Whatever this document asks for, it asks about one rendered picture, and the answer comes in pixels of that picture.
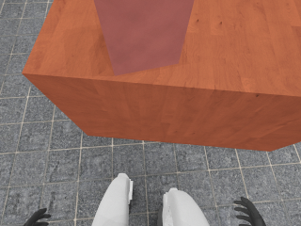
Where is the robot right shin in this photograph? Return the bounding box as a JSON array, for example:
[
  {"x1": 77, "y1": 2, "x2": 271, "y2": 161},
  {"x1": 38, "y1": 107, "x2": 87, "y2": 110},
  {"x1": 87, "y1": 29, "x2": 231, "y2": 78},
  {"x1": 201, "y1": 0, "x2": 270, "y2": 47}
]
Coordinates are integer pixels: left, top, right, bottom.
[{"x1": 162, "y1": 187, "x2": 178, "y2": 226}]

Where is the robot shin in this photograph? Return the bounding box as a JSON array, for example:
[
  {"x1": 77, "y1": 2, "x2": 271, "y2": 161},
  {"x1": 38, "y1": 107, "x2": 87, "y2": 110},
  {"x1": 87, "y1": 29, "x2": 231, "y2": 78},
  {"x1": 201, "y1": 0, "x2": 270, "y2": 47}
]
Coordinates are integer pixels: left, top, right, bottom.
[
  {"x1": 162, "y1": 187, "x2": 178, "y2": 226},
  {"x1": 118, "y1": 173, "x2": 131, "y2": 204}
]

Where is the left robot hand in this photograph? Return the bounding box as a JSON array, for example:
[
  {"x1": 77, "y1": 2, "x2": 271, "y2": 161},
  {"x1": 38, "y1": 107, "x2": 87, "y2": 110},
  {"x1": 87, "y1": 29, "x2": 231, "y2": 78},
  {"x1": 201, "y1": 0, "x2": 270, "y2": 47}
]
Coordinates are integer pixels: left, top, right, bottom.
[{"x1": 23, "y1": 208, "x2": 51, "y2": 226}]

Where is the robot left shin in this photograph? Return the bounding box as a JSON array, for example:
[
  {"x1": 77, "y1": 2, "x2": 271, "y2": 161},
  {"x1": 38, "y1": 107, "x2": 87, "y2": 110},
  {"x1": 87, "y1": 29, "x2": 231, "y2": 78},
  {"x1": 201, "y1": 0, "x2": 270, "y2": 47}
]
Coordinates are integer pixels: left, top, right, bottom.
[{"x1": 118, "y1": 173, "x2": 131, "y2": 204}]

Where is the right robot hand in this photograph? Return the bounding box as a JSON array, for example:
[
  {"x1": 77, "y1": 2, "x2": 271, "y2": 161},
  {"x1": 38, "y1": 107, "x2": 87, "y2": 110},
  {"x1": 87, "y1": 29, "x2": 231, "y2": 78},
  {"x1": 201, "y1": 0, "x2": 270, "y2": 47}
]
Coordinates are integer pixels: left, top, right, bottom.
[{"x1": 234, "y1": 196, "x2": 266, "y2": 226}]

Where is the carton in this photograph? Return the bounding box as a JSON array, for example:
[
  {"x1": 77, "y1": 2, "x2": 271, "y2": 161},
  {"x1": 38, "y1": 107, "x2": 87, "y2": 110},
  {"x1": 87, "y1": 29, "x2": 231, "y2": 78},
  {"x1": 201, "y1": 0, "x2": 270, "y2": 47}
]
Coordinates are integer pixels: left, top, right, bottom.
[{"x1": 93, "y1": 0, "x2": 195, "y2": 76}]

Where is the pedestal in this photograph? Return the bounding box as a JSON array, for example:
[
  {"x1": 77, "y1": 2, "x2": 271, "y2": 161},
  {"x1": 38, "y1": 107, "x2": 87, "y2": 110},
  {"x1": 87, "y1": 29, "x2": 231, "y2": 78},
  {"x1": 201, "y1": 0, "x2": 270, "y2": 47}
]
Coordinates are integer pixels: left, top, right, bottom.
[{"x1": 22, "y1": 0, "x2": 301, "y2": 152}]

